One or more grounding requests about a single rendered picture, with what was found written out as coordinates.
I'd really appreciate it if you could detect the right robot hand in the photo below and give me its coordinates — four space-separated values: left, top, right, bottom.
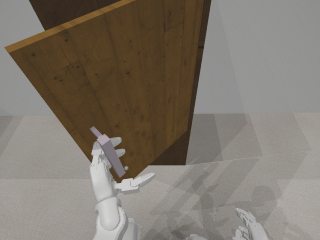
232 208 269 240

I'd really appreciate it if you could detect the handle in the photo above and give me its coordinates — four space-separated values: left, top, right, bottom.
90 126 126 177

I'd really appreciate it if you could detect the cupboard door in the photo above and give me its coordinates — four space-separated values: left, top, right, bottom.
4 0 204 184

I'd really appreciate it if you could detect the left robot hand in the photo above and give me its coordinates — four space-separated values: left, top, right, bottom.
88 137 156 203

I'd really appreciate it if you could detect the left robot thigh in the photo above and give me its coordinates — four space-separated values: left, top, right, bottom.
122 222 141 240

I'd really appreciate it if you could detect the left robot forearm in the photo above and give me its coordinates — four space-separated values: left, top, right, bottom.
92 196 129 240

